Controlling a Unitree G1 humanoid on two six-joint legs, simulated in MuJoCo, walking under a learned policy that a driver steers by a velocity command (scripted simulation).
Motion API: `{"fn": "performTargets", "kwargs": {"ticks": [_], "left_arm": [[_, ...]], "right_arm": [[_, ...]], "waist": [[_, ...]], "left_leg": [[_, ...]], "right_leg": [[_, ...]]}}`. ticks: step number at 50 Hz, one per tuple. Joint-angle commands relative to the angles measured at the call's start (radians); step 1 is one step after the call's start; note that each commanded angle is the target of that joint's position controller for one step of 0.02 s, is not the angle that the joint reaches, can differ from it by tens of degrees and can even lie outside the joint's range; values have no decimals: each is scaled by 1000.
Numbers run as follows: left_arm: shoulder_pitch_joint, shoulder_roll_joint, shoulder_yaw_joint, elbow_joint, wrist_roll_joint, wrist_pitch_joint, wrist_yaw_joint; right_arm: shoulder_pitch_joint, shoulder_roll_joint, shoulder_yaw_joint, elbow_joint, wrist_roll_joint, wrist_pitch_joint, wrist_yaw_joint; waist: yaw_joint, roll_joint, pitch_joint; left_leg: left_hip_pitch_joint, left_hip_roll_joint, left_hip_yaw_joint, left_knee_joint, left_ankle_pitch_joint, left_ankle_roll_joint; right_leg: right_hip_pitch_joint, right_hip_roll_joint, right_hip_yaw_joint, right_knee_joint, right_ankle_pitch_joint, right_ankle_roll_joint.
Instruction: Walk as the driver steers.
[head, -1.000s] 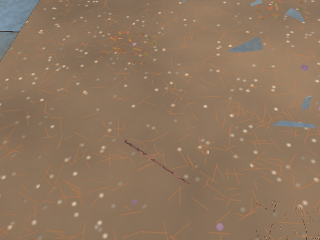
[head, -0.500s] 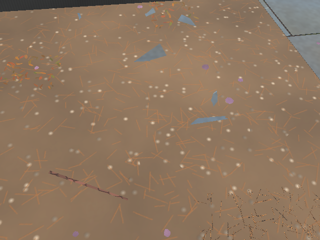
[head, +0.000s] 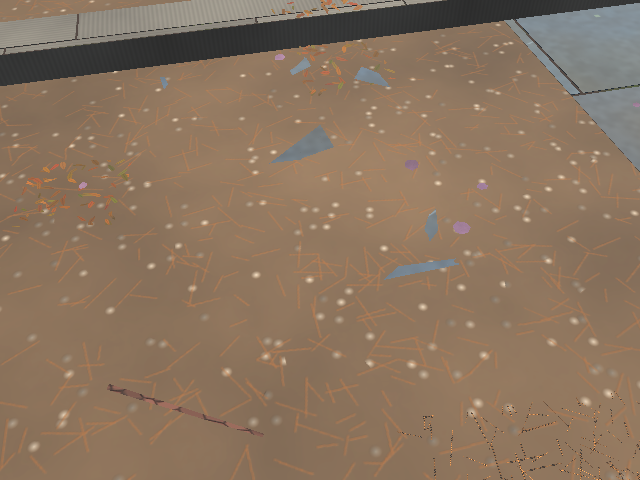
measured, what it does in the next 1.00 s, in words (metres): walks ahead, turning left: left foot, then right foot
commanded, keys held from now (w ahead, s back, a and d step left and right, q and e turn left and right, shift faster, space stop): w+q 0.58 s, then w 0.08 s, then w+e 0.34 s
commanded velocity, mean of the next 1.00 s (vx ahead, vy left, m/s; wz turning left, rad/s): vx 0.44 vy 0.00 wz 0.29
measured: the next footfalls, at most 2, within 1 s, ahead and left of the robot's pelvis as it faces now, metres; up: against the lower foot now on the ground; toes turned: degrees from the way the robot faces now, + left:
left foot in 0.24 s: +0.15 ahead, +0.17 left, +0.00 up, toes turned +11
right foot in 0.76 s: +0.54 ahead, +0.11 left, +0.00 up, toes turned +24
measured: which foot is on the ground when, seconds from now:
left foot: up 0.00-0.22, down 0.24-0.76, up 0.78-1.00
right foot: down 0.00-0.24, up 0.26-0.74, down 0.76-1.00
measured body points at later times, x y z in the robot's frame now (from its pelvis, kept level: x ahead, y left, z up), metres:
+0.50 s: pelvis +0.17 +0.11 +0.01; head +0.19 +0.15 +0.46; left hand +0.30 +0.42 -0.08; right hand +0.28 -0.14 -0.09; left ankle +0.11 +0.17 -0.74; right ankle +0.33 -0.04 -0.66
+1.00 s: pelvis +0.47 +0.17 +0.01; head +0.50 +0.19 +0.46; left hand +0.43 +0.45 -0.11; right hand +0.72 -0.01 -0.08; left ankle +0.46 +0.33 -0.67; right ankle +0.51 +0.10 -0.74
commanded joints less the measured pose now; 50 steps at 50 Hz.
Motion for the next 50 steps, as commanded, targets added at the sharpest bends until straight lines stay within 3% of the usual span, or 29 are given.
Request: {"fn": "performTargets", "kwargs": {"ticks": [1,5,8,10,11,12,13,14,15,16,17,18,19,23,25,29,33,35,36,37,38,39,40,41,42,43,45,47,50], "left_arm": [[49,169,62,-24,-15,-38,14],[-27,196,81,-28,-11,-52,-5],[4,236,97,-5,-31,-52,-22],[-6,238,98,5,-41,-45,-26],[-2,221,90,7,-32,-44,-26],[7,168,70,4,-11,-45,-26],[-17,76,40,-82,13,-58,-22],[-48,134,45,-92,-23,-85,-20],[-89,196,57,-99,-60,-102,-29],[-91,205,57,-90,-51,-113,-29],[-85,200,59,-76,-20,-117,-24],[-73,201,65,-69,-3,-113,-24],[-67,199,68,-65,0,-106,-29],[-133,159,58,-75,7,-82,-29],[-203,135,48,-92,4,-84,-32],[-344,117,37,-124,-9,-96,-54],[-393,125,35,-131,-10,-118,-80],[-351,144,42,-118,-16,-119,-82],[-305,165,51,-106,-15,-119,-79],[-214,195,66,-82,-13,-118,-71],[-69,224,77,-52,-9,-115,-65],[112,275,83,-29,7,-111,-62],[175,311,95,22,-9,-107,-75],[162,216,74,21,-40,-103,-76],[79,184,63,7,-39,-95,-68],[32,184,58,-3,-23,-86,-64],[8,177,52,-9,-4,-83,-57],[13,167,49,-3,-15,-81,-50],[39,212,62,13,-28,-74,-32]], "right_arm": [[-121,-84,-30,-101,5,-34,11],[-120,-33,-4,-102,-7,-35,41],[-111,-62,-5,-120,-5,-28,51],[-38,-81,-14,-103,-6,-24,50],[48,-113,-34,-81,-4,-22,44],[200,-181,-70,-43,8,-23,34],[268,-345,-101,-54,0,-33,21],[246,-297,-78,-95,-10,-61,34],[197,-232,-58,-101,-17,-79,37],[155,-187,-45,-112,-18,-87,38],[99,-157,-34,-123,-18,-83,35],[63,-138,-25,-138,-26,-80,30],[51,-132,-23,-149,-31,-79,25],[102,-151,-30,-134,-16,-82,0],[126,-146,-30,-119,-13,-75,-12],[188,-148,-35,-91,-4,-65,-23],[225,-134,-34,-62,-5,-53,-30],[213,-147,-39,-57,-13,-47,-31],[202,-155,-42,-60,-15,-45,-30],[193,-158,-42,-63,-17,-43,-28],[166,-150,-35,-75,-23,-42,-25],[193,-94,-13,-94,-49,-45,-23],[357,-8,13,-77,-30,-57,-10],[270,-107,1,-84,-18,-73,-6],[100,-152,-11,-128,-4,-87,-2],[16,-139,-6,-151,-15,-104,-1],[8,-113,-7,-168,-41,-119,4],[29,-84,1,-170,-47,-116,4],[-63,-42,21,-205,-53,-108,2]], "waist": [[55,-130,115],[37,-114,52],[37,-122,46],[-9,-91,49],[-50,-69,20],[-115,35,-53],[-97,371,-87],[-113,228,-167],[-101,148,-74],[-75,86,-30],[-43,27,1],[-15,40,10],[-3,60,12],[-10,20,35],[-28,38,46],[-77,65,68],[-93,67,73],[-69,98,67],[-46,115,39],[2,124,-30],[80,120,-138],[121,-16,-309],[43,-339,-425],[89,-221,-328],[102,-129,-147],[80,-25,-61],[21,-31,-18],[-5,-76,-23],[10,-88,13]], "left_leg": [[-408,81,-94,114,34,19],[-157,85,10,-88,181,-10],[-48,58,59,-183,184,2],[81,14,118,-254,205,37],[209,-30,139,-270,186,62],[401,-31,66,-319,170,107],[573,235,-553,-555,-41,296],[619,332,-875,-749,-247,374],[577,341,-786,-745,-238,347],[500,301,-670,-712,-144,307],[416,259,-560,-690,-16,272],[347,212,-473,-699,79,250],[318,184,-426,-715,142,242],[306,137,-296,-728,425,235],[288,105,-253,-715,471,210],[289,98,-271,-691,452,190],[388,143,-305,-635,502,184],[446,167,-290,-596,645,169],[473,160,-270,-538,834,156],[488,135,-238,-422,1052,142],[421,98,-199,-241,1120,116],[200,32,-186,62,789,90],[-170,-146,-141,410,-85,7],[-298,-86,-180,476,-77,17],[-342,-36,-153,449,21,21],[-316,-5,-127,392,84,23],[-245,38,-115,276,142,7],[-214,51,-94,164,141,-19],[-170,39,-49,-47,201,-62]], "right_leg": [[186,-350,360,-341,-186,-184],[65,-260,87,-324,67,-137],[28,-281,45,-284,1,-136],[-38,-282,-1,-191,-38,-112],[-92,-254,-49,-55,67,-85],[-175,-184,-135,244,185,-29],[-539,-4,-138,695,-196,76],[-670,34,104,841,-263,63],[-750,-28,126,869,-182,27],[-721,-69,121,816,-95,1],[-665,-102,124,734,-20,-3],[-591,-118,127,665,38,-2],[-551,-114,122,625,81,5],[-563,-71,91,429,238,62],[-536,-46,86,290,336,79],[-482,-7,80,103,426,83],[-452,0,75,6,443,43],[-415,3,52,-5,366,9],[-353,25,25,-7,307,-15],[-227,57,-13,-17,287,-48],[-3,24,7,-4,336,-98],[345,-166,260,62,382,-193],[652,-387,766,-54,168,-376],[597,-346,845,-161,-47,-336],[431,-303,682,-185,-22,-285],[274,-259,586,-211,96,-261],[130,-195,488,-246,277,-257],[80,-166,430,-270,348,-267],[-47,-138,349,-291,379,-259]]}}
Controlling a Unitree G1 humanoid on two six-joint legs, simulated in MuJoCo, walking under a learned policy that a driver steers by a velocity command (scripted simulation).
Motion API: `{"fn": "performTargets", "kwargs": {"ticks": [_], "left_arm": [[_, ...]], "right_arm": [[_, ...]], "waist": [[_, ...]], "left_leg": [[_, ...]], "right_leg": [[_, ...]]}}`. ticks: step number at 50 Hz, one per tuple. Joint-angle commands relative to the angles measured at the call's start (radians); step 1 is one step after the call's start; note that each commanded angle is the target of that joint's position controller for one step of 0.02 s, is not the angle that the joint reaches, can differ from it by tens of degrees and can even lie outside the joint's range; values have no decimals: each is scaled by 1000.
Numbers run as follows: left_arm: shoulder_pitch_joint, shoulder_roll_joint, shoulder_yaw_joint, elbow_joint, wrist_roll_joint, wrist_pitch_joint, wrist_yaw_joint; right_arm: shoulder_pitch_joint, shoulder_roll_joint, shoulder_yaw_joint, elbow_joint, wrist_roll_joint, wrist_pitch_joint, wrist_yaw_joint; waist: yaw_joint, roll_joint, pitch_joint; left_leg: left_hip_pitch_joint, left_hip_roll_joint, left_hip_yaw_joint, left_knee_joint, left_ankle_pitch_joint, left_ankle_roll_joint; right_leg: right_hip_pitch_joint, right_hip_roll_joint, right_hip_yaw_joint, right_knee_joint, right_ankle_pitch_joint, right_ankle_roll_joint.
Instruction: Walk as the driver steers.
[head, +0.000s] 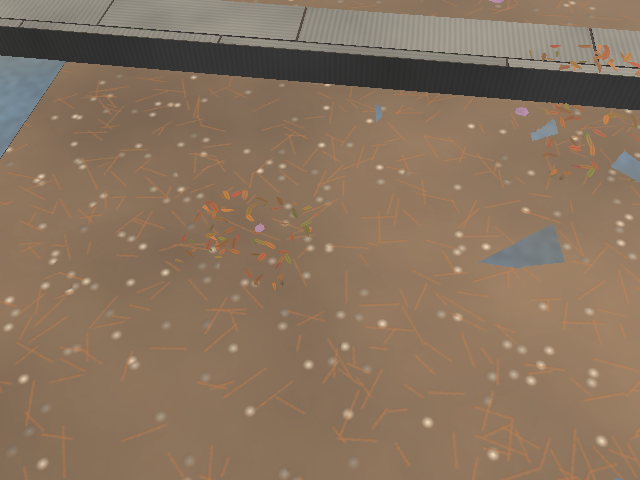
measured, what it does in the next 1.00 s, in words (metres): walks ahead, turning right: left foot, then right foot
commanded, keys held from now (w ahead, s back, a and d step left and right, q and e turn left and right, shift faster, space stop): w+e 0.58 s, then no key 0.42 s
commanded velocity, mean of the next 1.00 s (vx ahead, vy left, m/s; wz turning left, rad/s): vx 0.39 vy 0.00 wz -0.40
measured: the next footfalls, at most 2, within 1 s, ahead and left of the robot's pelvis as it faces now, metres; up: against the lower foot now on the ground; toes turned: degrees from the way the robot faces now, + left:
left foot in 0.22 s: +0.31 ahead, +0.14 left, +0.00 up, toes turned -12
right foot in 0.72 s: +0.50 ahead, -0.19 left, +0.00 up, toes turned -26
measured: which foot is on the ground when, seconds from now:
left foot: up 0.00-0.20, down 0.22-0.74, up 0.76-1.00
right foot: down 0.00-0.24, up 0.26-0.70, down 0.72-1.00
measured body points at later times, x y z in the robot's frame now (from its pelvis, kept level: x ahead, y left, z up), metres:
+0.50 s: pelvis +0.27 +0.04 +0.00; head +0.29 +0.04 +0.45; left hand +0.50 +0.26 -0.09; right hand +0.24 -0.25 -0.11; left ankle +0.27 +0.15 -0.74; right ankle +0.30 -0.13 -0.67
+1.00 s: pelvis +0.44 -0.07 -0.01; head +0.47 -0.10 +0.44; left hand +0.69 +0.09 -0.11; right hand +0.43 -0.37 -0.13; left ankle +0.55 +0.07 -0.70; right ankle +0.46 -0.17 -0.74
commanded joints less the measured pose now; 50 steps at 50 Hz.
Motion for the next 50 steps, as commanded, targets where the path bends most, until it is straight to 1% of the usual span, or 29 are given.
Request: {"fn": "performTargets", "kwargs": {"ticks": [1,4,7,9,10,11,12,13,14,15,16,17,19,23,29,31,34,35,36,37,38,39,40,41,42,43,45,48,50], "left_arm": [[-61,175,44,-81,-10,-10,21],[2,190,50,-64,-16,7,29],[40,182,49,-56,-24,20,34],[28,181,51,-61,-20,27,35],[20,162,45,-66,-17,30,35],[15,119,30,-77,-8,27,31],[47,42,5,-97,17,24,30],[161,43,-1,-132,-26,15,30],[130,141,21,-99,-38,20,36],[38,172,31,-110,-29,27,34],[2,157,31,-112,-19,33,34],[-24,147,35,-124,-10,36,31],[-31,113,31,-132,-16,46,20],[-108,77,19,-170,-7,54,11],[-277,57,0,-216,-8,38,-24],[-327,53,-2,-241,-3,33,-34],[-270,99,21,-246,10,27,-43],[-158,134,41,-215,13,26,-40],[-51,183,63,-187,16,31,-25],[44,266,73,-172,29,42,2],[-23,284,54,-210,43,40,4],[-14,202,41,-208,33,49,-4],[-76,173,28,-196,23,47,-10],[-133,139,18,-182,11,43,-11],[-177,116,10,-179,11,40,-9],[-207,127,13,-173,22,39,-11],[-249,128,16,-160,38,30,-10],[-265,116,13,-126,38,31,3],[-250,115,12,-101,40,40,11]], "right_arm": [[-30,-43,-4,-76,-4,-10,0],[-134,-51,-4,-96,9,-19,9],[-168,-87,-21,-112,22,-24,13],[-132,-113,-37,-108,27,-29,12],[-69,-126,-49,-92,26,-31,8],[37,-160,-64,-80,15,-34,1],[193,-222,-79,-64,9,-28,-8],[228,-270,-92,-29,4,-12,5],[176,-170,-72,-51,12,-11,10],[139,-120,-59,-53,15,-8,8],[96,-101,-50,-53,8,-8,10],[68,-81,-45,-43,4,-7,10],[57,-74,-46,-26,2,-14,8],[81,-117,-64,17,10,-23,3],[120,-171,-75,65,20,-4,-5],[141,-182,-75,85,30,9,-6],[147,-221,-83,100,49,27,-14],[133,-224,-82,99,54,32,-18],[144,-201,-72,98,49,28,-19],[167,-115,-40,60,-5,19,-15],[316,-72,-8,72,-1,10,6],[258,-184,-39,108,27,15,13],[155,-177,-38,70,52,23,13],[114,-149,-32,70,40,33,-2],[111,-149,-36,76,27,50,-15],[147,-143,-37,90,24,69,-21],[202,-109,-33,109,17,88,-33],[153,-80,-24,104,7,95,-43],[102,-83,-24,97,11,100,-42]], "waist": [[-31,-92,-31],[13,-100,-33],[12,-114,-45],[-23,-134,-53],[-59,-135,-74],[-113,-107,-150],[-151,61,-297],[-86,377,-353],[-105,197,-235],[-117,109,-134],[-97,43,-86],[-80,52,-51],[-61,89,-33],[-65,43,-14],[-120,17,22],[-124,13,43],[-64,64,-33],[4,57,-97],[61,28,-159],[60,-168,-289],[-24,-296,-523],[50,-111,-554],[29,-113,-380],[-4,-46,-256],[-35,-57,-200],[-70,-86,-174],[-105,-112,-175],[-93,-125,-175],[-67,-132,-166]], "left_leg": [[27,-3,24,-207,139,-37],[131,-55,22,-378,351,-48],[183,-66,-15,-467,337,-34],[251,-61,-15,-505,274,-4],[345,-54,-5,-539,252,21],[514,18,-54,-545,214,65],[760,217,-255,-539,172,128],[908,386,-716,-661,-117,269],[815,348,-692,-706,-254,247],[714,304,-511,-704,-174,211],[613,257,-387,-720,-23,196],[552,222,-303,-739,72,195],[479,184,-179,-784,177,190],[491,203,-52,-827,335,220],[535,188,131,-833,400,185],[550,190,163,-789,553,172],[603,192,188,-617,916,137],[587,167,210,-483,962,112],[483,124,239,-304,872,70],[208,42,246,33,205,16],[-17,-73,92,355,-422,-31],[6,-20,-37,375,-362,-30],[-58,14,-2,333,-317,-25],[-66,43,17,245,-257,-31],[-11,63,14,181,-208,-38],[94,60,22,152,-158,-48],[196,44,39,74,-100,-65],[242,44,34,-110,-13,-64],[267,41,31,-202,44,-56]], "right_leg": [[-53,-230,223,-135,182,-184],[-92,-208,216,-109,128,-140],[-30,-233,293,-40,29,-107],[-3,-244,337,28,7,-82],[-19,-219,331,90,17,-60],[-70,-169,285,252,9,-27],[-209,-84,170,564,-275,16],[-511,-39,84,828,-485,47],[-589,-108,116,940,-404,64],[-600,-135,91,959,-310,69],[-559,-166,76,939,-240,79],[-544,-191,74,896,-198,84],[-490,-217,49,861,-154,89],[-543,-232,42,732,-60,109],[-481,-212,-41,422,160,83],[-437,-185,-72,338,133,64],[-273,-103,-121,266,42,13],[-122,-71,-129,199,100,-15],[87,-72,-104,141,268,-44],[408,-306,163,237,759,-118],[641,-587,573,218,946,-355],[537,-522,468,172,831,-319],[417,-457,321,147,737,-269],[263,-396,247,106,633,-218],[134,-368,204,69,573,-195],[3,-343,158,24,546,-187],[-107,-323,99,-14,537,-195],[-126,-300,57,-27,423,-176],[-123,-301,72,-46,241,-166]]}}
